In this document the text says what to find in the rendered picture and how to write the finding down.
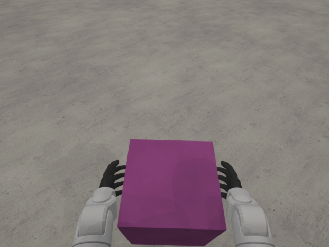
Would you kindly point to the robot right hand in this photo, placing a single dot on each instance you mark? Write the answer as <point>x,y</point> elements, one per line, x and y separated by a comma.
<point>231,178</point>

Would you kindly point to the robot right forearm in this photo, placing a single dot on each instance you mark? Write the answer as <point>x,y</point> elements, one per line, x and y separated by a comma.
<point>249,222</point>

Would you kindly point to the robot left forearm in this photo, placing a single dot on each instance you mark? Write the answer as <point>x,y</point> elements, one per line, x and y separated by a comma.
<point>95,223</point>

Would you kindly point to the robot left hand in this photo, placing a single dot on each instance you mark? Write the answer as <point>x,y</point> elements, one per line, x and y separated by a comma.
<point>109,177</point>

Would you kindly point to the carton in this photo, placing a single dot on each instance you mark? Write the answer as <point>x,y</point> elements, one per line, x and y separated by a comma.
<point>171,194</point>

